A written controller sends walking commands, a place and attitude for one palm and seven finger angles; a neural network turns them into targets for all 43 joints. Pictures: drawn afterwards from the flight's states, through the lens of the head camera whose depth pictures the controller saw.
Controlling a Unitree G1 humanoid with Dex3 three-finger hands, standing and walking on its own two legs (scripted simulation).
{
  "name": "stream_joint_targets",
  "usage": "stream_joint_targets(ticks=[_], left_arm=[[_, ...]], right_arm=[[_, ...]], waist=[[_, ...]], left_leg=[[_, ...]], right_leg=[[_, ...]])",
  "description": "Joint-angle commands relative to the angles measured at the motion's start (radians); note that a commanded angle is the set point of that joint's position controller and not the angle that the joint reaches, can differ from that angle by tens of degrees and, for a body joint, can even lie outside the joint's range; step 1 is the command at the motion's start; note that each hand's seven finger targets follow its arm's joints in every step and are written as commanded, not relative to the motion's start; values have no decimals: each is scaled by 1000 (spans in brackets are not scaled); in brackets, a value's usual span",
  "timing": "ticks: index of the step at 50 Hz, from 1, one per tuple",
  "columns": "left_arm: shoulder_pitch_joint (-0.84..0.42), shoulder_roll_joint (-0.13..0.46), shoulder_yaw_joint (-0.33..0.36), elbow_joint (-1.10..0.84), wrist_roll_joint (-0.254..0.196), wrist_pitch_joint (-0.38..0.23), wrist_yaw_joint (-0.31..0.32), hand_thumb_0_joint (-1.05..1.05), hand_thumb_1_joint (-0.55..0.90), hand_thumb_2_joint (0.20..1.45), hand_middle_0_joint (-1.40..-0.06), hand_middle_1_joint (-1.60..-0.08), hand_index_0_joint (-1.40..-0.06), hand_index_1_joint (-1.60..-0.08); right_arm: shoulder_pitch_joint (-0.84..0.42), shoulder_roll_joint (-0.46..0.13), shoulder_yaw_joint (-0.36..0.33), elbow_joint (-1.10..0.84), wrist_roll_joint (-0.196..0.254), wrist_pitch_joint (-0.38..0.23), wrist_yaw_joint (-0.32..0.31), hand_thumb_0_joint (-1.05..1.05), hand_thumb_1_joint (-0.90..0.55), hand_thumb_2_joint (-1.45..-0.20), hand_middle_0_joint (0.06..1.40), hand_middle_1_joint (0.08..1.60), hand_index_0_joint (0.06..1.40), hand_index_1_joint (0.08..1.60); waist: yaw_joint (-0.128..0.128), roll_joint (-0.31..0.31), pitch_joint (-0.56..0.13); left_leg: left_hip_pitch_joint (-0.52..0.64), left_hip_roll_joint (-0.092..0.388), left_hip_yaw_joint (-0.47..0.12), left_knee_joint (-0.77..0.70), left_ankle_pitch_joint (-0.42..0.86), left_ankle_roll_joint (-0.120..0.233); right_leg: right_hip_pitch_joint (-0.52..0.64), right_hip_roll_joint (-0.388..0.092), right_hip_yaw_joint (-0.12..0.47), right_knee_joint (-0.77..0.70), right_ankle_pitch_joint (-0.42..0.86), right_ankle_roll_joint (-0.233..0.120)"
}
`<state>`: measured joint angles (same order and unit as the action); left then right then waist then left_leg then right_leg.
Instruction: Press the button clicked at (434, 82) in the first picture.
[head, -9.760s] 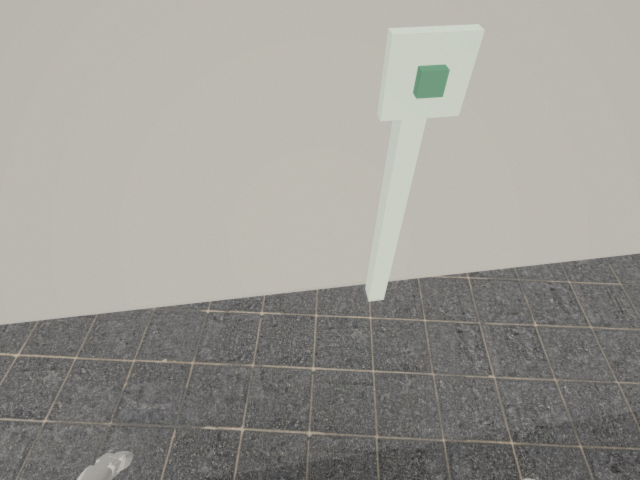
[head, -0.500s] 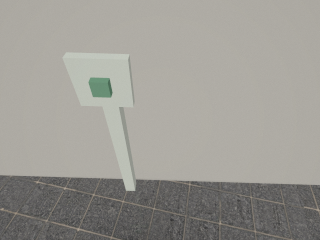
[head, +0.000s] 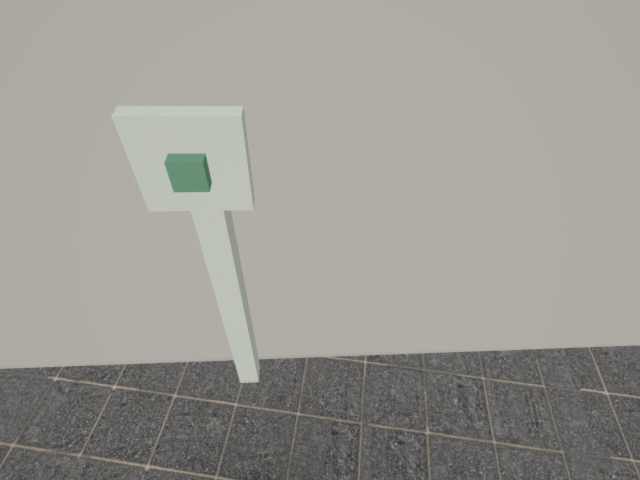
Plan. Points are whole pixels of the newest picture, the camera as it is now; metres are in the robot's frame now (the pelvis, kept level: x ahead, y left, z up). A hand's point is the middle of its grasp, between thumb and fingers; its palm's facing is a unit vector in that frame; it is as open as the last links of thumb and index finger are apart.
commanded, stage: come to a stop and stand still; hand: left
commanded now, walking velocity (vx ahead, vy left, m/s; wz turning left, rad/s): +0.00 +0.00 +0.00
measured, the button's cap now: (189, 171) +0.52 +0.23 +0.11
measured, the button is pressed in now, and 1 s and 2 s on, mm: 0 0 0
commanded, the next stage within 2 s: look again from close up in 0.76 s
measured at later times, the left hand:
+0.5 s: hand out of the picture -0.03 +0.16 -0.17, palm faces +0.05 -0.99 -0.14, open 7.3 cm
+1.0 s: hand out of the picture +0.04 +0.19 -0.17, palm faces -0.01 -0.98 -0.20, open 7.3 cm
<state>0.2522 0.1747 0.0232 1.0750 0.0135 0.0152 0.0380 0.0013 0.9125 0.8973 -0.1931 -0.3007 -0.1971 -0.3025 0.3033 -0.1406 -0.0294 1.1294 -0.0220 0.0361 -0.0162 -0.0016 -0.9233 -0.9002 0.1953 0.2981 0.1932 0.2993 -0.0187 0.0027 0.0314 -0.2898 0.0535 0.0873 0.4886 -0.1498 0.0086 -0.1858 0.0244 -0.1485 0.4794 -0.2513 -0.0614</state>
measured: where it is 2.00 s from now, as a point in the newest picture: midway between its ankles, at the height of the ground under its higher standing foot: outside the picture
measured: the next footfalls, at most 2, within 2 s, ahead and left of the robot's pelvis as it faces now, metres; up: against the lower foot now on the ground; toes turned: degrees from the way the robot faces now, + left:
none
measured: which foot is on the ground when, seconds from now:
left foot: down 0.00-1.00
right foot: down 0.00-1.00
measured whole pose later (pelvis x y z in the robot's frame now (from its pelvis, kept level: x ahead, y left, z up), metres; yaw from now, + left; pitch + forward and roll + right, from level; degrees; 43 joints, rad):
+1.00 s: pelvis +0.04 +0.03 +0.00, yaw +0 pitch +0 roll -1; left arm 0.32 0.13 -0.02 1.09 0.01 -0.03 0.05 0.00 0.91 0.90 -0.20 -0.30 -0.20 -0.30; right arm 0.31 -0.15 -0.01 1.08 -0.02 -0.01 -0.01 0.01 -0.92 -0.90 0.20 0.30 0.19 0.30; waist -0.03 0.04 0.02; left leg -0.30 0.02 0.10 0.54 -0.24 0.05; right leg -0.18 -0.01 -0.13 0.49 -0.31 -0.03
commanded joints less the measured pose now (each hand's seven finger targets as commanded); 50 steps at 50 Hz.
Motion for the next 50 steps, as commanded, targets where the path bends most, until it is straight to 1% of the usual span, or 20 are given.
stream_joint_targets(ticks=[1, 4, 6, 7, 15, 18, 22, 28, 30, 31, 37, 42, 43, 44, 45, 46, 47, 48, 49, 50], left_arm=[[80, 67, 14, -12, 0, -9, -3, 0, 900, 900, -200, -300, -200, -300], [100, 51, 10, 1, -4, -17, -3, 0, 900, 900, -200, -300, -200, -300], [112, 42, 8, 8, -5, -23, -1, 0, 900, 900, -200, -300, -200, -300], [112, 39, 7, 12, -4, -23, 0, 0, 900, 900, -200, -300, -200, -300], [152, 5, -7, 45, -3, -28, 6, 0, 900, 900, -200, -300, -200, -300], [168, -4, -11, 53, -1, -31, 9, 0, 900, 900, -200, -300, -200, -300], [188, -9, -14, 62, 0, -34, 11, 0, 900, 900, -200, -300, -200, -300], [202, -13, -19, 71, 0, -41, 12, 0, 900, 900, -200, -300, -200, -300], [202, -10, -19, 71, 0, -41, 13, 0, 900, 900, -200, -300, -200, -300], [201, -9, -19, 71, 0, -41, 12, 0, 900, 900, -200, -300, -200, -300], [189, 10, -15, 65, 0, -44, 12, 0, 900, 900, -200, -300, -200, -300], [166, 30, -10, 55, -1, -45, 11, 0, 900, 900, -200, -300, -200, -300], [198, 34, -29, 58, 20, -62, 40, 0, 900, 900, -200, -300, -200, -300], [139, 79, -21, 4, 8, -67, 30, 0, 900, 900, -200, -300, -200, -300], [95, 75, -18, -18, 7, -64, 22, 0, 900, 900, -200, -300, -200, -300], [96, 74, -17, -25, 4, -65, 19, 0, 900, 900, -200, -300, -200, -300], [89, 70, -15, -34, 5, -67, 18, 0, 900, 900, -200, -300, -200, -300], [92, 63, -15, -34, 2, -64, 15, 0, 900, 900, -200, -300, -200, -300], [101, 57, -18, -34, 1, -60, 13, 0, 900, 900, -200, -300, -200, -300], [112, 46, -20, -33, 0, -57, 11, 0, 900, 900, -200, -300, -200, -300]], right_arm=[[31, -67, 2, -30, -1, -27, -6, 0, -900, -900, 200, 300, 200, 300], [62, -63, 5, -17, 2, -42, -10, 0, -900, -900, 200, 300, 200, 300], [74, -62, 4, -9, 5, -47, -12, 0, -900, -900, 200, 300, 200, 300], [79, -62, 5, -5, 6, -48, -13, 0, -900, -900, 200, 300, 200, 300], [112, -33, 7, 17, 11, -47, -18, 0, -900, -900, 200, 300, 200, 300], [112, -29, 7, 19, 12, -47, -18, 0, -900, -900, 200, 300, 200, 300], [103, -31, 7, 17, 14, -48, -19, 0, -900, -900, 200, 300, 200, 300], [88, -36, 11, 20, 16, -56, -21, 0, -900, -900, 200, 300, 200, 300], [84, -39, 12, 19, 17, -55, -21, 0, -900, -900, 200, 300, 200, 300], [82, -43, 10, 18, 16, -55, -21, 0, -900, -900, 200, 300, 200, 300], [70, -63, 8, 14, 16, -59, -21, 0, -900, -900, 200, 300, 200, 300], [57, -80, 6, 12, 16, -64, -21, 0, -900, -900, 200, 300, 200, 300], [-39, -93, 20, -69, 14, -74, -4, 0, -900, -900, 200, 300, 200, 300], [29, -52, 19, -86, 10, -54, 4, 0, -900, -900, 200, 300, 200, 300], [46, -56, 16, -70, 2, -49, 7, 0, -900, -900, 200, 300, 200, 300], [78, -60, 19, -69, -1, -49, 10, 0, -900, -900, 200, 300, 200, 300], [96, -60, 22, -71, -6, -53, 11, 0, -900, -900, 200, 300, 200, 300], [94, -60, 24, -79, -4, -58, 9, 0, -900, -900, 200, 300, 200, 300], [89, -68, 27, -85, -2, -62, 6, 0, -900, -900, 200, 300, 200, 300], [77, -75, 29, -92, 0, -65, 3, 0, -900, -900, 200, 300, 200, 300]], waist=[[35, 52, 119], [38, 58, 43], [39, 38, 7], [39, 25, 5], [21, 7, 73], [17, -8, 82], [14, -1, 72], [13, 1, 60], [14, -10, 78], [13, 0, 87], [17, 5, 61], [19, -8, 49], [48, -23, 100], [-17, -29, 34], [-25, 17, 72], [-32, 15, 44], [-30, 72, 0], [-22, 92, -3], [-8, 93, -12], [3, 60, -2]], left_leg=[[-60, 71, -158, -195, -281, 17], [-35, 79, -171, -219, -224, 19], [-18, 83, -170, -224, -214, 19], [-13, 83, -170, -221, -207, 18], [25, 73, -149, -214, -176, 20], [44, 73, -143, -210, -162, 22], [71, 71, -138, -200, -139, 23], [106, 72, -126, -188, -63, 26], [101, 70, -128, -193, -70, 26], [97, 70, -126, -197, -82, 25], [113, 70, -125, -186, -36, 27], [126, 75, -122, -177, 19, 28], [12, 66, -85, 30, 53, 1], [38, 31, -87, 24, -137, 1], [33, 22, -82, 13, -144, 3], [24, 24, -81, 17, -128, 6], [42, 24, -87, 12, -87, 10], [39, 38, -108, -21, -74, 21], [12, 48, -129, -47, -56, 33], [-7, 58, -142, -64, -54, 42]], right_leg=[[-105, -145, 186, -215, -264, 20], [-24, -135, 162, -172, -122, 21], [-2, -137, 157, -168, -97, 22], [2, -137, 156, -171, -95, 22], [-75, -138, 162, -194, -94, 26], [-93, -138, 163, -194, -82, 28], [-99, -138, 164, -194, -65, 30], [-84, -145, 164, -188, 7, 31], [-86, -145, 164, -191, -5, 32], [-90, -145, 164, -193, -14, 32], [-57, -147, 163, -191, 23, 30], [-29, -149, 161, -188, 60, 29], [-61, -184, 202, -177, 284, 39], [-92, -223, 230, -214, -59, 1], [-146, -204, 217, -208, -212, -20], [-144, -184, 204, -185, -224, -27], [-118, -180, 174, -140, -155, -30], [-107, -156, 164, -104, -135, -24], [-69, -137, 148, -78, -97, -15], [-53, -124, 139, -64, -75, -9]])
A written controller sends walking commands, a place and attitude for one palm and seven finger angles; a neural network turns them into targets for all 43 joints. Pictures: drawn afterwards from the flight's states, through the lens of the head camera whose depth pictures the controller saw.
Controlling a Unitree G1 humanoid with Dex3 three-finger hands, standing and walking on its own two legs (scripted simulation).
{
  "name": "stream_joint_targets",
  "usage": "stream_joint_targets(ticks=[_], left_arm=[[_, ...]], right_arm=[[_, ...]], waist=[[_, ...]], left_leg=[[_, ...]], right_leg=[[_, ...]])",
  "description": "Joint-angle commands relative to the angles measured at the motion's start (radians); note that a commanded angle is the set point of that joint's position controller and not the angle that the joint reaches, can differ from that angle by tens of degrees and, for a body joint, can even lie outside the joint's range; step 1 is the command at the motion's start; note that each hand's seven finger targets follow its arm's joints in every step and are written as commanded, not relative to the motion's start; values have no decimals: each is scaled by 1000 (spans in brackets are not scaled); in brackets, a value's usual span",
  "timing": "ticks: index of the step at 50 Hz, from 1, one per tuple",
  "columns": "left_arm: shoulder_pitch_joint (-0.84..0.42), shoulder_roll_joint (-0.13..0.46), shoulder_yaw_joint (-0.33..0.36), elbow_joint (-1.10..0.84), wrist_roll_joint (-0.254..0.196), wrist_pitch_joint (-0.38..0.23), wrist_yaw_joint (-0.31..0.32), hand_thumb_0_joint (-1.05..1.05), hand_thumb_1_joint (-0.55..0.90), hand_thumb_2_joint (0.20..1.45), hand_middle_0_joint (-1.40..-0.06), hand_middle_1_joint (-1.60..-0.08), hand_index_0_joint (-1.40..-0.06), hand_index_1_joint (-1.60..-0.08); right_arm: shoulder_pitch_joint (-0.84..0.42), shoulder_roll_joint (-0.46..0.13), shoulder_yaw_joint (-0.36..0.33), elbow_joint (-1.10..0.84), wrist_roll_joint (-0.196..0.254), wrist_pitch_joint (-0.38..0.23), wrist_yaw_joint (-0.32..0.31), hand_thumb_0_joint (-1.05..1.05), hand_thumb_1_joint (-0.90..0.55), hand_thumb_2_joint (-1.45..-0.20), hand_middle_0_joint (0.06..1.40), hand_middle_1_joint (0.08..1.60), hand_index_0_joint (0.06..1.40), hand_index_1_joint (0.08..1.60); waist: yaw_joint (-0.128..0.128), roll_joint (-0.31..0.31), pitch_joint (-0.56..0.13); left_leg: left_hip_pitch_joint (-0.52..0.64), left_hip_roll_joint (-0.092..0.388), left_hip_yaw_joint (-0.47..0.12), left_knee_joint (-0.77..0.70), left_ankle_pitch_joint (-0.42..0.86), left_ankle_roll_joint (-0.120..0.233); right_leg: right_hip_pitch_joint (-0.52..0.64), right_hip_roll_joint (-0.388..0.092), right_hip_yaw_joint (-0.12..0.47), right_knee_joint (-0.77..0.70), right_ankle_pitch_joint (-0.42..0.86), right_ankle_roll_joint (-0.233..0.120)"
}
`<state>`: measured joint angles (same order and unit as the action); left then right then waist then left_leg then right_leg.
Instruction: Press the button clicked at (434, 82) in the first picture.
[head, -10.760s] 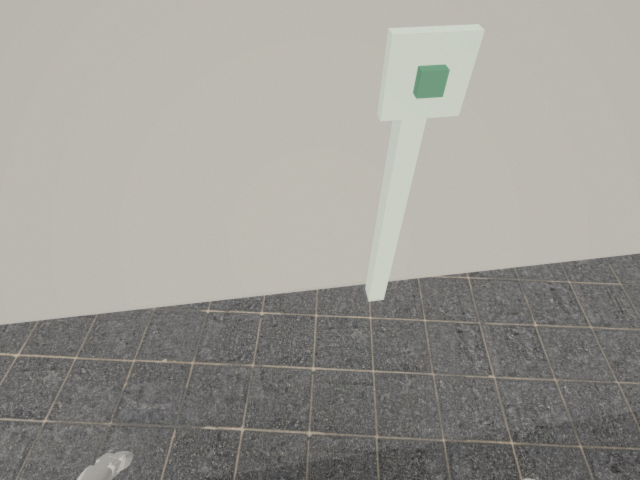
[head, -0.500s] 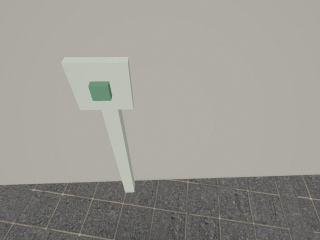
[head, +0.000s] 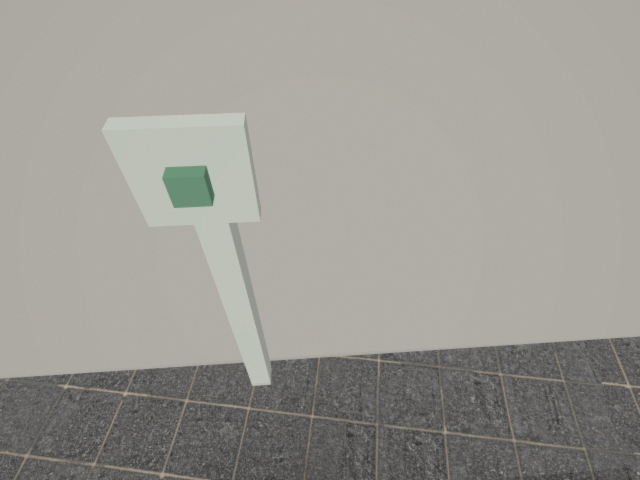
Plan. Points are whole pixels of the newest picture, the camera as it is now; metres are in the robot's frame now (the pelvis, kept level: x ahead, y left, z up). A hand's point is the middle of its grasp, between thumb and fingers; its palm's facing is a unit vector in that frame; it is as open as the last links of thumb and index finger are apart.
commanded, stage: look again from close up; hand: left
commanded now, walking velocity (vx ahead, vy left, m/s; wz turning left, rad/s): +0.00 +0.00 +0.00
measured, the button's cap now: (190, 185) +0.48 +0.20 +0.11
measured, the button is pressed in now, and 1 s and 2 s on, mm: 0 0 0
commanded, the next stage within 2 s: raise the hand and make a fist in 0.38 s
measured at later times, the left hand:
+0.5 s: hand out of the picture +0.02 +0.16 -0.17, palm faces +0.00 -0.98 -0.19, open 7.3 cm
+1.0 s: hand (180, 479) +0.14 +0.17 -0.03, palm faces +0.25 -0.97 -0.06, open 4.7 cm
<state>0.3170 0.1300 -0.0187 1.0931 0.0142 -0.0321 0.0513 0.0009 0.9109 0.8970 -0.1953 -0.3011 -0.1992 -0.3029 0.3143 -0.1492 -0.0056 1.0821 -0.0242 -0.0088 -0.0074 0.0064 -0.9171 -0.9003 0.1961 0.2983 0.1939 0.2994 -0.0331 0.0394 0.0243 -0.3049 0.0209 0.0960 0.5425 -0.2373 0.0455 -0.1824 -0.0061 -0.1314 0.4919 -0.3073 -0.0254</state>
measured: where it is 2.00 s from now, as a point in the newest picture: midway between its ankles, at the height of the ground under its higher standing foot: outside the picture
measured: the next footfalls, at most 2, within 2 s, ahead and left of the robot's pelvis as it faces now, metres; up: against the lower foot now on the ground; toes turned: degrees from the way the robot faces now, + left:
none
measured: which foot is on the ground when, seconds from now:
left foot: down 0.00-1.00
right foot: down 0.00-1.00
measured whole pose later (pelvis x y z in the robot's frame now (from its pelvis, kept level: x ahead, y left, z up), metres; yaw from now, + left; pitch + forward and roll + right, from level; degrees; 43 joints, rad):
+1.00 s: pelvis -0.02 -0.05 -0.07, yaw +3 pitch +10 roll +0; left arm 0.56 0.19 0.17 0.02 -0.24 -0.48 -0.16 0.02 0.90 0.90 -0.68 -0.83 -0.68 -0.83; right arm 0.13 -0.25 -0.06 0.51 0.01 -0.18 -0.04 0.01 -0.91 -0.90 0.20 0.30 0.19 0.30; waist 0.04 -0.02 -0.11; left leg -0.79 0.05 0.01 1.03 -0.41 -0.02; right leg -0.66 0.01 -0.16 1.03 -0.55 -0.09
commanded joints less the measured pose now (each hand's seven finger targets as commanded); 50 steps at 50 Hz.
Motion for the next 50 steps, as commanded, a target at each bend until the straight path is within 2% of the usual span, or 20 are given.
stream_joint_targets(ticks=[1, 6, 11, 16, 23, 24, 25, 26, 27, 28, 29, 30, 32, 34, 36, 37, 39, 42, 46, 50], left_arm=[[53, 82, 20, -47, -1, -6, -2, 0, 900, 900, -200, -300, -200, -300], [52, 87, 18, -45, -3, 0, -2, 0, 900, 900, -200, -300, -200, -300], [46, 99, 20, -44, -4, 8, -3, 0, 900, 900, -200, -300, -200, -300], [51, 108, 23, -37, -4, 8, -4, 0, 900, 900, -200, -300, -200, -300], [59, 108, 21, -18, -2, 9, -5, 0, 900, 900, -200, -300, -200, -300], [112, 120, 19, -4, 12, -8, 30, 0, 900, 900, -200, -300, -200, -300], [-615, 352, 137, -1592, -180, -208, 36, 0, 900, 900, -228, -330, -228, -330], [-167, 276, 108, -1359, -100, -154, 80, 0, 900, 900, -255, -360, -255, -360], [-132, 208, 82, -1267, -114, -99, 138, 0, 900, 900, -282, -390, -282, -390], [173, -15, -35, -1018, -123, 9, 137, 0, 900, 900, -310, -420, -310, -420], [28, -34, -71, -1200, -162, 3, 115, 0, 900, 900, -337, -450, -337, -450], [12, 30, -20, -1233, -157, -38, 98, 0, 900, 900, -365, -480, -365, -480], [101, 59, 41, -1149, -144, -120, 71, 0, 900, 900, -420, -540, -420, -540], [276, -14, 60, -975, -166, -223, -4, 0, 900, 900, -475, -600, -475, -600], [379, -5, 126, -939, -218, -357, -116, 0, 900, 900, -530, -660, -530, -660], [435, 38, 184, -928, -238, -417, -177, 0, 900, 900, -558, -690, -558, -690], [364, 104, 248, -961, -287, -513, -293, 0, 900, 900, -613, -750, -613, -750], [257, 222, 321, -1140, -272, -504, -296, 0, 900, 900, -695, -840, -695, -840], [44, 205, 296, -1444, -273, -554, -206, 0, 900, 900, -805, -960, -805, -960], [-88, 159, 182, -1472, -287, -646, -227, 0, 900, 900, -915, -1080, -915, -1080]], right_arm=[[62, -71, 6, -50, 4, -22, -8, 0, -900, -900, 200, 300, 200, 300], [60, -81, 11, -40, 8, -27, -14, 0, -900, -900, 200, 300, 200, 300], [51, -85, 14, -21, 8, -22, -15, 0, -900, -900, 200, 300, 200, 300], [43, -89, 13, -6, 8, -25, -18, 0, -900, -900, 200, 300, 200, 300], [25, -88, 12, 10, 12, -23, -22, 0, -900, -900, 200, 300, 200, 300], [-52, -127, 3, -63, 20, -26, -18, 0, -900, -900, 200, 300, 200, 300], [-25, -301, -40, -405, 61, -170, -48, 0, -900, -900, 200, 300, 200, 300], [-88, -195, 10, -343, 51, -271, -72, 0, -900, -900, 200, 300, 200, 300], [-98, -192, -17, -268, 49, -288, -82, 0, -900, -900, 200, 300, 200, 300], [-53, -151, -21, -261, 70, -278, -68, 0, -900, -900, 200, 300, 200, 300], [-89, -173, -26, -347, 81, -279, -63, 0, -900, -900, 200, 300, 200, 300], [-108, -214, -46, -369, 77, -288, -67, 0, -900, -900, 200, 300, 200, 300], [-115, -229, -56, -432, 45, -294, -68, 0, -900, -900, 200, 300, 200, 300], [-142, -224, -71, -467, 28, -276, -54, 0, -900, -900, 200, 300, 200, 300], [-192, -218, -85, -503, 24, -260, -33, 0, -900, -900, 200, 300, 200, 300], [-202, -216, -94, -521, 32, -252, -17, 0, -900, -900, 200, 300, 200, 300], [-233, -222, -95, -583, 38, -244, -4, 0, -900, -900, 200, 300, 200, 300], [-246, -208, -87, -666, 38, -211, -11, 0, -900, -900, 200, 300, 200, 300], [-186, -167, -75, -699, 34, -202, -33, 0, -900, -900, 200, 300, 200, 300], [-153, -179, -54, -651, 36, -232, -58, 0, -900, -900, 200, 300, 200, 300]], waist=[[25, -9, 10], [34, -72, 38], [37, -73, 65], [37, -39, 13], [37, -39, 11], [58, -96, 69], [-67, 138, -438], [35, 312, -471], [10, 246, -380], [-2, 165, -227], [3, 93, -83], [-12, 13, -83], [-25, -167, -59], [22, -353, -54], [78, -401, -93], [114, -323, -116], [109, -179, -182], [121, 44, -283], [47, 123, -380], [-50, 30, -271]], left_leg=[[-2, 94, -160, -130, 51, 12], [30, 90, -142, -130, 161, 15], [45, 84, -134, -149, 146, 13], [102, 87, -121, -140, 225, 12], [123, 88, -114, -133, 259, 10], [57, 104, -116, 58, 381, -12], [355, 9, -119, -58, 447, -14], [509, 68, -138, -131, 602, -28], [374, 66, -135, -125, 538, -66], [296, 64, -152, -136, 461, -43], [177, 59, -162, -119, 361, -35], [139, 45, -149, -74, 224, -27], [26, 1, -135, 23, 120, -15], [-106, -3, -131, 110, 120, -31], [-247, -15, -110, 183, 77, -45], [-277, -24, -92, 208, 81, -55], [-328, -41, -68, 284, 55, -62], [-338, -48, -36, 329, 28, -43], [-279, -21, -70, 392, 24, -16], [-346, 1, -109, 456, -71, -9]], right_leg=[[-39, -90, 115, -69, 4, -40], [-24, -99, 110, -64, 103, -25], [-27, -104, 111, -79, 92, -20], [3, -110, 112, -77, 161, -18], [18, -114, 112, -91, 206, -16], [-49, -148, 189, -121, 529, 5], [-39, -55, 87, -9, 487, -16], [-76, -11, 79, 90, 220, -27], [-120, -12, 58, 117, 69, -11], [-191, -14, 52, 123, 23, 0], [-193, -22, 36, 88, 30, 5], [-212, -14, 36, 35, 51, 3], [-267, -4, 32, 19, 70, 8], [-358, 16, 6, 125, 94, 15], [-385, 14, 21, 217, 123, 17], [-362, 5, 45, 247, 162, 8], [-361, -17, 92, 306, 206, 8], [-352, -23, 151, 321, 119, 1], [-401, -19, 205, 308, 70, 17], [-525, -16, 243, 261, -83, 34]])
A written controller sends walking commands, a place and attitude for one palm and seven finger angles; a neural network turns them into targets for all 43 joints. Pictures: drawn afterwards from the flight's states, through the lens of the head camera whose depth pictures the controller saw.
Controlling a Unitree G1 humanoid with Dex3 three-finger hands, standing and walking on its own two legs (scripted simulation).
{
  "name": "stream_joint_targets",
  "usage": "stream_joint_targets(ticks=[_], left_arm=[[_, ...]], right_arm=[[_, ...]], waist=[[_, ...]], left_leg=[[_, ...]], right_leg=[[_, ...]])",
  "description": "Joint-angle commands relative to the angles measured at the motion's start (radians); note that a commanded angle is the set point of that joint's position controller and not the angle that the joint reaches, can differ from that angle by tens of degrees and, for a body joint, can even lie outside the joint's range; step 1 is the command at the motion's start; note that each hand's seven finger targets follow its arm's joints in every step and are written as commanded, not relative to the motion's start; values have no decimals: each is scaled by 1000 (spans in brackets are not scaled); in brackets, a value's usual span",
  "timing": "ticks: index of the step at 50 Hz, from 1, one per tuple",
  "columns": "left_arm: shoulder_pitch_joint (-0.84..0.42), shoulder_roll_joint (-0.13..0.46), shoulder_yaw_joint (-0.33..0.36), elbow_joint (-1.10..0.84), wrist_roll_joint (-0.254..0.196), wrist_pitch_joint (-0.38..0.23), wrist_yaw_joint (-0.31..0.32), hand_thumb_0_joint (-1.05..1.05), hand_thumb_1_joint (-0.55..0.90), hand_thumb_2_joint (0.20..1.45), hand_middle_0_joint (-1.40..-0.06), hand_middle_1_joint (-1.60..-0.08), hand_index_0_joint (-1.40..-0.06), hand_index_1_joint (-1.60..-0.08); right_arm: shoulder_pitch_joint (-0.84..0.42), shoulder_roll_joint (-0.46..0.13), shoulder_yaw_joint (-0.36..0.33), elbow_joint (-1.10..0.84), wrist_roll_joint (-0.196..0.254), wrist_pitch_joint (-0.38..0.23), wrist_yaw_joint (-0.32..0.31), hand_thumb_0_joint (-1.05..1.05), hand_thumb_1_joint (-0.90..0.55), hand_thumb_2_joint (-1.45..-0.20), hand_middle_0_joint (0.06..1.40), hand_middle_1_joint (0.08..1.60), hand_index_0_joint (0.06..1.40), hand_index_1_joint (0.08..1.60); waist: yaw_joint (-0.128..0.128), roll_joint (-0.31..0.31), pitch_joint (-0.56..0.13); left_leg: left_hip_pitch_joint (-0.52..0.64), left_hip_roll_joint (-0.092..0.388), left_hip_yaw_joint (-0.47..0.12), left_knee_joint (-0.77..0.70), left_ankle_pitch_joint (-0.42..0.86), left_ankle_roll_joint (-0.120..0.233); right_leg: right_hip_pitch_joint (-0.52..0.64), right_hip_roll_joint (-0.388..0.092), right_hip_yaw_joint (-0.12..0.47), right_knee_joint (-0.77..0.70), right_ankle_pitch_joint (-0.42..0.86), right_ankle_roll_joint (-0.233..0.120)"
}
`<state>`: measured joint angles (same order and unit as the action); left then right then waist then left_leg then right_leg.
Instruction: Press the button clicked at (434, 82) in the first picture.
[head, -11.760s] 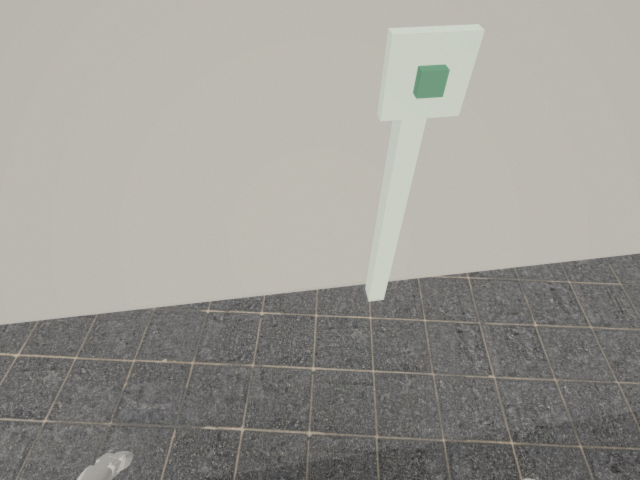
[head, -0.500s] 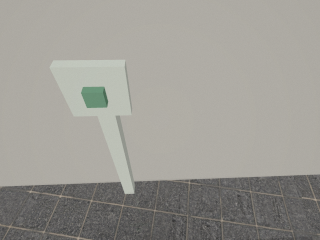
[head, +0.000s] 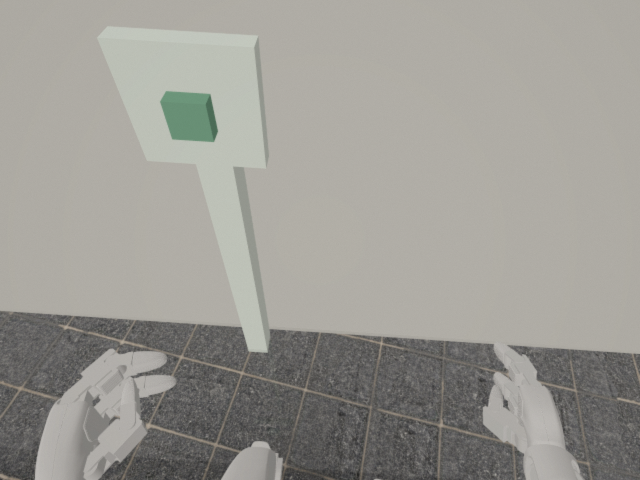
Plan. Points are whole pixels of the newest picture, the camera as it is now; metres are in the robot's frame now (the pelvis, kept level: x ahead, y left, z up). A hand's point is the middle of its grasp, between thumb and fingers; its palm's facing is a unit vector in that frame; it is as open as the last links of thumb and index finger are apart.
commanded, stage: raise the hand and make a fist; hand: left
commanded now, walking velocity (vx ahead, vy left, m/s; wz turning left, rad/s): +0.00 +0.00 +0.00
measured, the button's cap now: (191, 115) +0.51 +0.23 +0.17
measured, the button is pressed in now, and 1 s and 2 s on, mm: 0 0 0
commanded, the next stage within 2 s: aim a knuckle at the button in 1.48 s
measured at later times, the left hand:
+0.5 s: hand (128, 351) +0.22 +0.22 +0.10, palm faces +0.06 -1.00 -0.06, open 3.1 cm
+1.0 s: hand (83, 289) +0.25 +0.26 +0.16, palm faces +0.08 -0.99 -0.07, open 3.1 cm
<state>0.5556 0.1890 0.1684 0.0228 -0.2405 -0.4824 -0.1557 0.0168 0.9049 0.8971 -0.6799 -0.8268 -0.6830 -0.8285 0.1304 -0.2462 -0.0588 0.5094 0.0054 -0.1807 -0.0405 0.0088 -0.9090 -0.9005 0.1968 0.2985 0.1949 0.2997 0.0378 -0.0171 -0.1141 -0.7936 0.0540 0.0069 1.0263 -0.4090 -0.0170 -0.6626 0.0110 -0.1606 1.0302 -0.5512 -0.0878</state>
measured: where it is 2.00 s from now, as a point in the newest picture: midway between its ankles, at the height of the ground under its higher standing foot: outside the picture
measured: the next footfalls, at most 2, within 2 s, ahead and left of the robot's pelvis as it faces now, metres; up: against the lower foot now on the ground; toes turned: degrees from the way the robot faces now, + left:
none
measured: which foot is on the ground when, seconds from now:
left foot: down 0.00-1.00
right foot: down 0.00-1.00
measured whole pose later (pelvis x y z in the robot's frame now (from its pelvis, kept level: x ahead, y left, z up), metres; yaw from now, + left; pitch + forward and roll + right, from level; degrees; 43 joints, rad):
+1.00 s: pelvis +0.02 +0.05 +0.05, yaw -1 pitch +3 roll -2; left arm 0.32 0.27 0.21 -0.18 -0.28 -0.12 -0.18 0.02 0.90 0.90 -1.30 -1.50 -1.30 -1.50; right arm 0.22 -0.22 0.06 0.57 0.04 -0.22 -0.06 0.01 -0.90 -0.90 0.20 0.30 0.20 0.30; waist 0.03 0.04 -0.06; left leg -0.45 0.01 0.06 0.71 -0.31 0.05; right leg -0.32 -0.01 -0.11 0.67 -0.40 -0.01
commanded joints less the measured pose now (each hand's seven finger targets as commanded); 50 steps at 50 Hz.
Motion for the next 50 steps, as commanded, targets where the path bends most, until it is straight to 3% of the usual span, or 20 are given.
stream_joint_targets(ticks=[1, 2, 3, 6, 7, 10, 12, 14, 18, 21, 24, 28, 31, 32, 37, 40, 44, 46, 47, 50], left_arm=[[-329, 108, -20, -366, -35, -195, -50, 0, 900, 900, -943, -1110, -943, -1110], [-332, 103, -46, -325, -43, -177, -88, 0, 900, 900, -970, -1140, -970, -1140], [-312, 129, -31, -269, -50, -144, -119, 0, 900, 900, -997, -1170, -997, -1170], [-199, 186, 47, -111, -72, 41, -192, 0, 900, 900, -1080, -1260, -1080, -1260], [-153, 203, 88, -73, -82, 110, -199, 0, 900, 900, -1107, -1290, -1107, -1290], [-121, 221, 191, -182, -119, 221, -144, 0, 900, 900, -1190, -1380, -1190, -1380], [-87, 204, 235, -241, -130, 206, -69, 0, 900, 900, -1245, -1440, -1245, -1440], [-73, 178, 219, -327, -106, 143, -10, 0, 900, 900, -1300, -1500, -1300, -1500], [-121, 136, 96, -344, -46, 28, 3, 0, 900, 900, -1300, -1500, -1300, -1500], [-146, 109, 30, -300, -48, 14, -48, 0, 900, 900, -1300, -1500, -1300, -1500], [-153, 154, 60, -292, -65, 52, -77, 0, 900, 900, -1300, -1500, -1300, -1500], [-172, 201, 133, -390, -68, 90, -31, 0, 900, 900, -1300, -1500, -1300, -1500], [-203, 169, 115, -434, -65, 108, 15, 0, 900, 900, -1300, -1500, -1300, -1500], [-209, 171, 113, -415, -60, 122, 22, 0, 900, 900, -1300, -1500, -1300, -1500], [-232, 144, 59, -317, -50, 226, -21, 0, 900, 900, -1300, -1500, -1300, -1500], [-287, 179, 78, -357, -51, 283, -47, 0, 900, 900, -1300, -1500, -1300, -1500], [-377, 228, 134, -441, -52, 297, -31, 0, 900, 900, -1300, -1500, -1300, -1500], [-403, 226, 143, -471, -54, 286, -17, 0, 900, 900, -1300, -1500, -1300, -1500], [-411, 235, 150, -463, -56, 285, -12, 0, 900, 900, -1300, -1500, -1300, -1500], [-409, 212, 144, -403, -67, 308, -26, 0, 900, 900, -1300, -1500, -1300, -1500]], right_arm=[[31, -93, 5, -68, 9, -72, -30, 0, -900, -900, 200, 300, 200, 300], [27, -102, 12, -64, 15, -77, -34, 0, -900, -900, 200, 300, 200, 300], [27, -111, 15, -58, 21, -79, -40, 0, -900, -900, 200, 300, 200, 300], [8, -126, 21, -78, 45, -60, -58, 0, -900, -900, 200, 300, 200, 300], [-8, -120, 20, -87, 52, -52, -60, 0, -900, -900, 200, 300, 200, 300], [-39, -92, 23, -118, 49, -30, -66, 0, -900, -900, 200, 300, 200, 300], [-36, -67, 18, -104, 39, -29, -61, 0, -900, -900, 200, 300, 200, 300], [5, -59, 10, -89, 32, -37, -46, 0, -900, -900, 200, 300, 200, 300], [38, -84, 3, -62, 21, -65, -31, 0, -900, -900, 200, 300, 200, 300], [50, -111, 6, -55, 29, -87, -31, 0, -900, -900, 200, 300, 200, 300], [45, -125, 5, -61, 41, -102, -42, 0, -900, -900, 200, 300, 200, 300], [32, -113, 13, -77, 39, -106, -49, 0, -900, -900, 200, 300, 200, 300], [24, -104, 28, -81, 37, -106, -41, 0, -900, -900, 200, 300, 200, 300], [26, -106, 30, -77, 35, -102, -38, 0, -900, -900, 200, 300, 200, 300], [23, -124, 42, -82, 42, -84, -31, 0, -900, -900, 200, 300, 200, 300], [17, -125, 50, -99, 46, -80, -38, 0, -900, -900, 200, 300, 200, 300], [13, -114, 62, -99, 41, -83, -40, 0, -900, -900, 200, 300, 200, 300], [9, -107, 67, -90, 41, -91, -39, 0, -900, -900, 200, 300, 200, 300], [9, -109, 70, -81, 37, -92, -37, 0, -900, -900, 200, 300, 200, 300], [6, -113, 69, -66, 43, -95, -35, 0, -900, -900, 200, 300, 200, 300]], waist=[[-129, 83, -107], [-144, 34, -76], [-134, 14, -67], [-72, -77, -86], [-40, -61, -105], [17, -54, -176], [35, -59, -183], [27, -15, -178], [-38, -5, -102], [-67, 25, -68], [-51, 24, -96], [-12, 60, -184], [-16, 118, -145], [-24, 72, -126], [-37, 39, -29], [-22, 82, -61], [-18, 86, -106], [-17, 124, -109], [-20, 86, -102], [-19, 100, -84]], left_leg=[[126, -29, -23, -19, 82, 54], [111, -25, -34, -12, 71, 59], [87, -26, -36, -18, 52, 57], [49, -44, -38, -60, 41, 59], [63, -50, -39, -80, 61, 57], [138, -53, -42, -147, 136, 48], [182, -44, -46, -178, 192, 41], [234, -41, -30, -209, 255, 39], [281, -36, -21, -226, 259, 51], [298, -37, -23, -238, 187, 54], [323, -38, -27, -268, 146, 55], [406, -34, -34, -321, 206, 55], [448, -28, -43, -349, 235, 46], [438, -24, -51, -354, 232, 48], [433, -21, -60, -390, 202, 45], [472, -24, -62, -417, 210, 41], [535, -21, -73, -438, 259, 40], [569, -19, -77, -447, 287, 34], [567, -16, -80, -450, 289, 37], [580, -20, -74, -465, 287, 33]], right_leg=[[-54, -36, 282, -291, 134, 99], [-58, -40, 298, -309, 123, 114], [-39, -49, 314, -329, 112, 124], [97, -84, 365, -382, 123, 160], [148, -92, 368, -385, 155, 166], [261, -112, 336, -380, 302, 170], [289, -97, 291, -354, 426, 168], [276, -74, 235, -322, 553, 152], [154, -36, 174, -314, 477, 127], [88, -20, 151, -342, 307, 106], [111, -20, 158, -381, 208, 94], [184, -10, 112, -361, 279, 80], [178, 0, 81, -356, 312, 71], [182, 4, 77, -361, 311, 73], [189, 8, 73, -403, 311, 74], [226, 4, 74, -422, 322, 71], [262, 8, 70, -436, 344, 67], [269, 10, 67, -442, 353, 63], [274, 14, 68, -450, 357, 64], [280, 12, 68, -470, 364, 65]])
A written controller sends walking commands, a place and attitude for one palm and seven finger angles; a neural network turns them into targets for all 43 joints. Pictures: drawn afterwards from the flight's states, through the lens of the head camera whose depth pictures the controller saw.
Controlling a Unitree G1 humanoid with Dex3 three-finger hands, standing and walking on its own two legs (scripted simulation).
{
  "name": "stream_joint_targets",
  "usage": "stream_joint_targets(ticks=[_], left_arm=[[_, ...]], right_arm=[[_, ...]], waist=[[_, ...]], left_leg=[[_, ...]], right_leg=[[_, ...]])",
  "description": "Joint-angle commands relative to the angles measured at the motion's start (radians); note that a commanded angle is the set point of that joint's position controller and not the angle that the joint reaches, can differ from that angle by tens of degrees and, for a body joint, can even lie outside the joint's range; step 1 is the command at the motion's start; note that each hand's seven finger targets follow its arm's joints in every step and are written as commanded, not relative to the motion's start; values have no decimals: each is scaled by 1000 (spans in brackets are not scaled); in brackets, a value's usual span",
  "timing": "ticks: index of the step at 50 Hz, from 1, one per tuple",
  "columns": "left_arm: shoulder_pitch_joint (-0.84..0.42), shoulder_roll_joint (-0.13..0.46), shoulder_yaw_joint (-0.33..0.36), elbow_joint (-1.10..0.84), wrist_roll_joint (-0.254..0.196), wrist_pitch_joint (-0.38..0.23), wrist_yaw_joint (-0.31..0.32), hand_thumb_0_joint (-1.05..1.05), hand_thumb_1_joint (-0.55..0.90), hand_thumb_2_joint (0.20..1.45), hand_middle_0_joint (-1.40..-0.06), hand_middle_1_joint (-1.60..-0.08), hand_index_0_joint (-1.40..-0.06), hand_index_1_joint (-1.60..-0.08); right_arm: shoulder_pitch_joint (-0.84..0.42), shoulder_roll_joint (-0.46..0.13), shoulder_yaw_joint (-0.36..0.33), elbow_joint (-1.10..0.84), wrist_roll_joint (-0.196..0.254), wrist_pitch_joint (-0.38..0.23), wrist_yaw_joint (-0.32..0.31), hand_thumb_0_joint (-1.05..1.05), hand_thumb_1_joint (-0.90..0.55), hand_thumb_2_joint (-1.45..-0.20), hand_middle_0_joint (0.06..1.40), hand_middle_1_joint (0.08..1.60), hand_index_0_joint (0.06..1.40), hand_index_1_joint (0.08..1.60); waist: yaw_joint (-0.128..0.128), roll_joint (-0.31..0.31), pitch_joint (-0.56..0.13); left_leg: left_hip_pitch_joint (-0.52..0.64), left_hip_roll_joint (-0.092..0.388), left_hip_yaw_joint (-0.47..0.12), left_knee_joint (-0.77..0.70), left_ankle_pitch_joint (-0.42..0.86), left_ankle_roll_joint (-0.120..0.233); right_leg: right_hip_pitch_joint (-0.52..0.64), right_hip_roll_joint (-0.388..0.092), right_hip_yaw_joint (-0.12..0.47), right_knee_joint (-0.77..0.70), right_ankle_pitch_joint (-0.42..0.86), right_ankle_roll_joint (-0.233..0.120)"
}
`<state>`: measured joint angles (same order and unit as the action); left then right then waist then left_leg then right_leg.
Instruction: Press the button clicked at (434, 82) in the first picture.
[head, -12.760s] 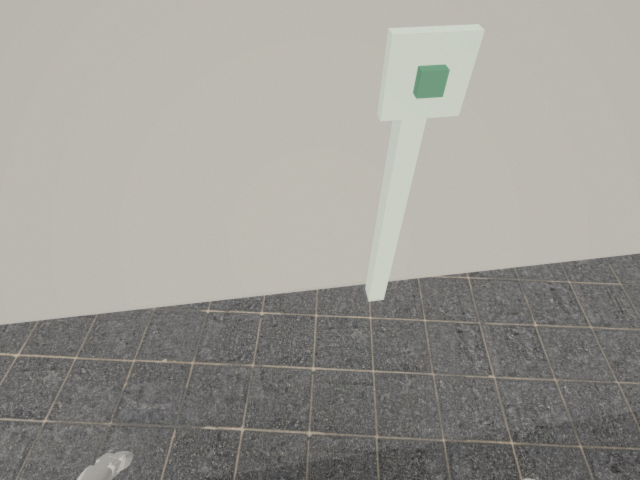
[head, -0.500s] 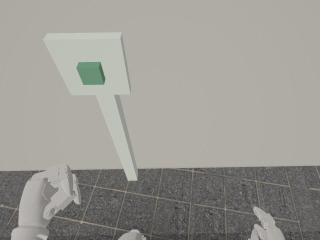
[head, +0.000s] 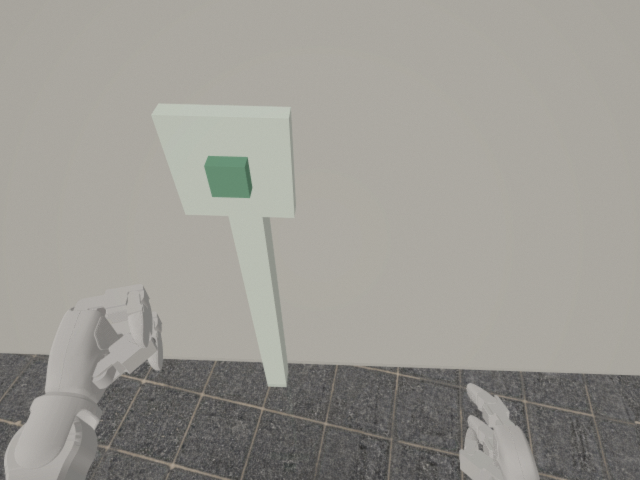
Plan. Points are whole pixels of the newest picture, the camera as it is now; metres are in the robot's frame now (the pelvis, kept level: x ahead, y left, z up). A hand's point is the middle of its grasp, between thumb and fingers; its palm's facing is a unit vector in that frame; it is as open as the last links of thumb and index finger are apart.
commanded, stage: raise the hand and make a fist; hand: left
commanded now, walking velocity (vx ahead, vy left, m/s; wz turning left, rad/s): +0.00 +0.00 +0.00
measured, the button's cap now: (229, 175) +0.49 +0.18 +0.12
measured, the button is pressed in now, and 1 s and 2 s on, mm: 0 0 0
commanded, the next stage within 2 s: aim a knuckle at the button in 0.48 s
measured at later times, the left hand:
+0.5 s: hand (165, 337) +0.23 +0.18 +0.12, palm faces +0.09 -0.99 -0.06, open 3.1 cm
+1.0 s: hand (202, 299) +0.28 +0.16 +0.11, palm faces +0.07 -1.00 -0.04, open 3.1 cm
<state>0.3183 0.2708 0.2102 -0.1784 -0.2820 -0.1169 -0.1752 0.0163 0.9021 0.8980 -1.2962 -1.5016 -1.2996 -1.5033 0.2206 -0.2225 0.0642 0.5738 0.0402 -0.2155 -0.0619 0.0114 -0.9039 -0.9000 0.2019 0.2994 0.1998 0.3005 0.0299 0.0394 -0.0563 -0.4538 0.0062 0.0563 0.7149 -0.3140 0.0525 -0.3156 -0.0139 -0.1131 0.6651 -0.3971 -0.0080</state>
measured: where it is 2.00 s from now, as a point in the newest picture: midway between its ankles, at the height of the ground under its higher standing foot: outside the picture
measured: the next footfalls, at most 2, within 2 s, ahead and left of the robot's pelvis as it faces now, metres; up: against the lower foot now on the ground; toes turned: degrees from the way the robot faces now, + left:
none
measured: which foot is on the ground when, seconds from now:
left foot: down 0.00-1.00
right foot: down 0.00-1.00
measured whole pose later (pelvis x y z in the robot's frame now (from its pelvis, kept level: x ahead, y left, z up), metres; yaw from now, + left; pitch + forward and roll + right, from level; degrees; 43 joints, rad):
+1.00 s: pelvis +0.00 -0.04 +0.01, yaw -1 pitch +2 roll +0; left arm 0.07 0.27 0.25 0.13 -0.29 -0.12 -0.21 0.01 0.90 0.90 -1.30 -1.50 -1.30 -1.50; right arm 0.23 -0.27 0.03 0.64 0.05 -0.21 -0.07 0.01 -0.91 -0.90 0.20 0.30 0.20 0.30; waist 0.00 0.05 -0.04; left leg -0.38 0.03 0.06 0.61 -0.26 0.00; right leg -0.28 0.02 -0.10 0.62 -0.38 -0.05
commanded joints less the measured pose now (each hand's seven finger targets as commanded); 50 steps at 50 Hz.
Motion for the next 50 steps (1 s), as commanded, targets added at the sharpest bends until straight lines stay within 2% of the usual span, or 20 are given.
stream_joint_targets(ticks=[1, 2, 5, 8, 12, 16, 17, 20, 23, 25, 27, 31, 32, 36, 37, 40, 42, 45, 48, 50], left_arm=[[-183, 126, 93, -199, -25, -47, -16, 0, 900, 900, -1300, -1500, -1300, -1500], [-168, 130, 96, -158, -28, -23, -27, 0, 900, 900, -1300, -1500, -1300, -1500], [-182, 126, 81, -134, -30, 38, -51, 0, 900, 900, -1300, -1500, -1300, -1500], [-141, 130, 100, -122, -37, 73, -54, 0, 900, 900, -1300, -1500, -1300, -1500], [-190, 166, 139, -197, -32, 40, -21, 0, 900, 900, -1300, -1500, -1300, -1500], [-223, 147, 121, -236, -14, -34, 13, 0, 900, 900, -1300, -1500, -1300, -1500], [-225, 155, 121, -229, -9, -43, 18, 0, 900, 900, -1300, -1500, -1300, -1500], [-198, 131, 97, -178, -9, -47, 2, 0, 900, 900, -1300, -1500, -1300, -1500], [-168, 124, 86, -116, -24, -17, -29, 0, 900, 900, -1300, -1500, -1300, -1500], [-175, 134, 94, -121, -30, -4, -43, 0, 900, 900, -1300, -1500, -1300, -1500], [-184, 151, 116, -113, -38, 2, -42, 0, 900, 900, -1300, -1500, -1300, -1500], [-281, 153, 121, -141, -34, -39, -18, 0, 900, 900, -1300, -1500, -1300, -1500], [-318, 173, 135, -121, -34, -51, -10, 0, 900, 900, -1300, -1500, -1300, -1500], [-352, 167, 131, -21, -26, -75, -27, 0, 900, 900, -1300, -1500, -1300, -1500], [-359, 176, 132, 1, -25, -73, -34, 0, 900, 900, -1300, -1500, -1300, -1500], [-403, 160, 102, 47, -26, -58, -57, 0, 900, 900, -1300, -1500, -1300, -1500], [-426, 167, 107, 81, -31, -51, -63, 0, 900, 900, -1300, -1500, -1300, -1500], [-446, 198, 145, 92, -27, -57, -50, 0, 900, 900, -1300, -1500, -1300, -1500], [-443, 198, 165, 104, -22, -74, -28, 0, 900, 900, -1300, -1500, -1300, -1500], [-465, 193, 157, 102, -15, -84, -17, 0, 900, 900, -1300, -1500, -1300, -1500]], right_arm=[[-86, -139, -55, -128, 11, -61, -13, 0, -900, -900, 200, 300, 200, 300], [-87, -146, -55, -127, 11, -60, -13, 0, -900, -900, 200, 300, 200, 300], [-98, -149, -56, -133, 19, -56, -20, 0, -900, -900, 200, 300, 200, 300], [-102, -152, -58, -144, 18, -50, -20, 0, -900, -900, 200, 300, 200, 300], [-107, -145, -57, -143, 10, -51, -18, 0, -900, -900, 200, 300, 200, 300], [-97, -132, -56, -130, 8, -65, -9, 0, -900, -900, 200, 300, 200, 300], [-95, -136, -57, -126, 6, -66, -8, 0, -900, -900, 200, 300, 200, 300], [-94, -138, -59, -118, 10, -72, -8, 0, -900, -900, 200, 300, 200, 300], [-100, -145, -62, -121, 15, -69, -16, 0, -900, -900, 200, 300, 200, 300], [-106, -146, -62, -123, 17, -69, -22, 0, -900, -900, 200, 300, 200, 300], [-106, -145, -59, -122, 15, -69, -24, 0, -900, -900, 200, 300, 200, 300], [-110, -134, -58, -113, 13, -79, -25, 0, -900, -900, 200, 300, 200, 300], [-105, -137, -58, -99, 12, -78, -26, 0, -900, -900, 200, 300, 200, 300], [-102, -137, -60, -82, 15, -72, -26, 0, -900, -900, 200, 300, 200, 300], [-101, -141, -62, -82, 17, -72, -25, 0, -900, -900, 200, 300, 200, 300], [-100, -145, -62, -84, 19, -68, -28, 0, -900, -900, 200, 300, 200, 300], [-99, -149, -64, -83, 22, -65, -29, 0, -900, -900, 200, 300, 200, 300], [-95, -151, -69, -86, 19, -59, -28, 0, -900, -900, 200, 300, 200, 300], [-92, -148, -71, -90, 13, -49, -20, 0, -900, -900, 200, 300, 200, 300], [-91, -148, -73, -91, 14, -40, -17, 0, -900, -900, 200, 300, 200, 300]], waist=[[-13, 48, -141], [-9, 12, -129], [-4, 31, -104], [8, -34, -107], [8, -17, -113], [-3, 70, -117], [-10, 20, -105], [-11, 55, -94], [-12, -29, -66], [-9, -12, -73], [-7, -62, -68], [-16, -19, -78], [-29, -65, -56], [-26, -11, -74], [-26, -33, -75], [-24, -9, -106], [-27, -65, -101], [-12, -48, -144], [0, -84, -173], [-6, -46, -176]], left_leg=[[246, 28, -124, -158, 197, -39], [230, 27, -123, -161, 187, -35], [238, 22, -117, -180, 181, -36], [226, 17, -110, -190, 180, -29], [236, 15, -100, -189, 178, -27], [269, 13, -96, -193, 157, -31], [253, 17, -98, -189, 145, -27], [253, 9, -88, -187, 133, -27], [215, 4, -78, -181, 102, -20], [222, -1, -70, -176, 115, -19], [203, 0, -71, -169, 122, -17], [229, -3, -65, -166, 127, -17], [208, 0, -68, -154, 121, -16], [206, -8, -56, -145, 126, -19], [195, -5, -57, -137, 130, -19], [205, -10, -55, -136, 149, -18], [189, -7, -58, -131, 148, -16], [201, -11, -53, -137, 177, -17], [199, -10, -51, -139, 222, -15], [217, -12, -43, -139, 241, -16]], right_leg=[[-60, 36, 18, -108, 215, -15], [-52, 37, 21, -118, 216, -14], [-42, 33, 21, -138, 221, -13], [-20, 31, 24, -153, 228, -9], [-14, 34, 34, -160, 213, -8], [-31, 32, 39, -163, 178, -13], [-30, 34, 43, -167, 170, -11], [-32, 27, 52, -177, 175, -9], [-28, 20, 72, -205, 157, 2], [-19, 15, 82, -212, 175, 6], [-9, 12, 95, -219, 179, 12], [-27, 9, 98, -213, 183, 15], [-33, 7, 115, -220, 173, 21], [-16, -7, 137, -216, 195, 23], [-12, -9, 147, -216, 206, 28], [6, -14, 146, -204, 264, 30], [4, -14, 154, -206, 269, 42], [30, -17, 144, -187, 331, 39], [60, -18, 135, -160, 431, 44], [48, -10, 122, -150, 454, 37]])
